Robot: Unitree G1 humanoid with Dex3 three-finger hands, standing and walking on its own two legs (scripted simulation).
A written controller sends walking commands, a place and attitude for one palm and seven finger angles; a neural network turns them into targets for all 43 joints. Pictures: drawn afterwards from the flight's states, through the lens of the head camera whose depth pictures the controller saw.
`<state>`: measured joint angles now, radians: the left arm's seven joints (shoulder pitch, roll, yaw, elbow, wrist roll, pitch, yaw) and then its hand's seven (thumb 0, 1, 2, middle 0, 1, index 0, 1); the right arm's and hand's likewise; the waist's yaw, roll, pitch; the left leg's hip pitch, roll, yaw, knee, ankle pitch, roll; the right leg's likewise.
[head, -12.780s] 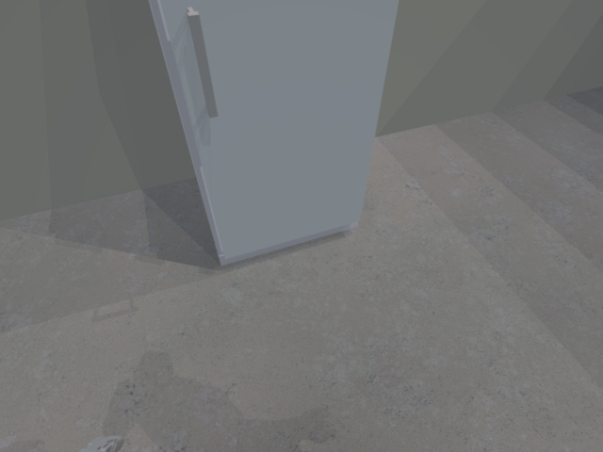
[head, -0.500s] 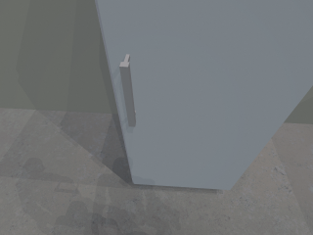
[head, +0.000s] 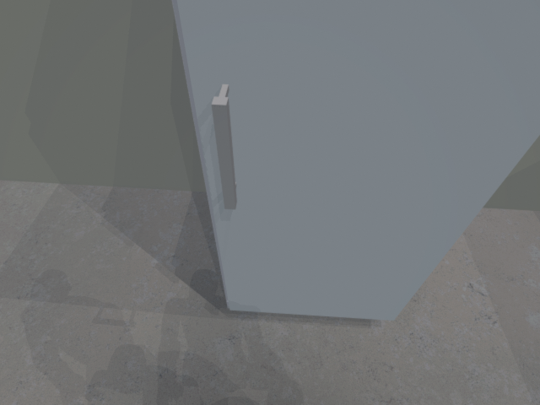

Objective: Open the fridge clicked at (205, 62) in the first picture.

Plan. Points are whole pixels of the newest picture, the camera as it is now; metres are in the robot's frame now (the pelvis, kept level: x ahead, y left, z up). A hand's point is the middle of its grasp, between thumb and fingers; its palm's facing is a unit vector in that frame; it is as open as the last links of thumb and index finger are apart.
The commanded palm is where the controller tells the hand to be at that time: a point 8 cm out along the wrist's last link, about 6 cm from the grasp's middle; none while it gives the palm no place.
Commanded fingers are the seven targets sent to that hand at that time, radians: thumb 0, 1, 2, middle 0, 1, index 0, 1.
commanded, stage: come to a stop and stand still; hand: left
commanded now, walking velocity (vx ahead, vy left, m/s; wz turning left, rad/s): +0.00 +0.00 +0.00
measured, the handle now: (228, 153) +0.51 +0.10 +0.09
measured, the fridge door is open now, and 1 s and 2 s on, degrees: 0 0 0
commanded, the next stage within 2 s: look again from close up in 0.94 s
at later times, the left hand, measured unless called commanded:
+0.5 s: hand out of the picture +0.04 +0.18 -0.17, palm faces -0.01 -0.98 -0.21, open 7.3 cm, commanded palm none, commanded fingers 0.00 0.90 0.90 -0.20 -0.30 -0.20 -0.30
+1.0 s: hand out of the picture +0.05 +0.16 -0.17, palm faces +0.00 -0.98 -0.20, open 7.4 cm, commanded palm none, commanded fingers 0.00 0.90 0.90 -0.20 -0.30 -0.20 -0.30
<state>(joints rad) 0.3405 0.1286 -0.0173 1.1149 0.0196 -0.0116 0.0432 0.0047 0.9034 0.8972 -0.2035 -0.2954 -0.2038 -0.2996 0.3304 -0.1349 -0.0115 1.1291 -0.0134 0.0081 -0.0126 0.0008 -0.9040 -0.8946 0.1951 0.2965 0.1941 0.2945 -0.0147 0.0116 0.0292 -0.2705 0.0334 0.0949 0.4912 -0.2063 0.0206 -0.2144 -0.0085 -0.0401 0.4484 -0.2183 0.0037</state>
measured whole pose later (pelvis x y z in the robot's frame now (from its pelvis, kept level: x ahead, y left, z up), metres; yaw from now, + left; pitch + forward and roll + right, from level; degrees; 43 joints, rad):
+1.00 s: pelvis +0.05 -0.01 +0.00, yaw +0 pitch -1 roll +1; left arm 0.27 0.15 -0.01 1.11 0.01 -0.01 0.03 0.01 0.91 0.90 -0.20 -0.30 -0.20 -0.30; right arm 0.24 -0.17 0.00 1.12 -0.01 -0.02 -0.03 0.00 -0.92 -0.89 0.20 0.30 0.19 0.29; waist 0.00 0.00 0.03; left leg -0.17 0.02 0.11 0.43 -0.25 0.01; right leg -0.15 -0.02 -0.03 0.46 -0.30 0.00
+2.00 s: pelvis +0.03 -0.03 +0.00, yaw +2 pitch -1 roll +1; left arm 0.45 0.20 0.01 0.38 -0.12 -0.01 0.09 0.04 0.93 0.89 -0.21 -0.31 -0.21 -0.31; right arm 0.33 -0.21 0.01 0.94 0.04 -0.18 -0.07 0.01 -0.92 -0.89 0.20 0.30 0.20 0.29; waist 0.01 0.03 0.04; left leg -0.22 0.03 0.07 0.49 -0.25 -0.01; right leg -0.18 -0.01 -0.07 0.51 -0.31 -0.02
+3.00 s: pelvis +0.01 +0.00 -0.03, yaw +3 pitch +5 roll -2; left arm 0.26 0.35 0.28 0.05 -0.33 -0.21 -0.41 0.00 -0.21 0.42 -0.28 -1.01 -0.28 -1.01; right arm 0.26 -0.28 0.02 0.60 0.05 -0.28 -0.09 0.01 -0.90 -0.89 0.20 0.30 0.20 0.30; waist 0.00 0.03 -0.06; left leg -0.54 0.03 0.04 0.82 -0.37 0.03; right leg -0.46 -0.02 -0.09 0.77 -0.40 0.00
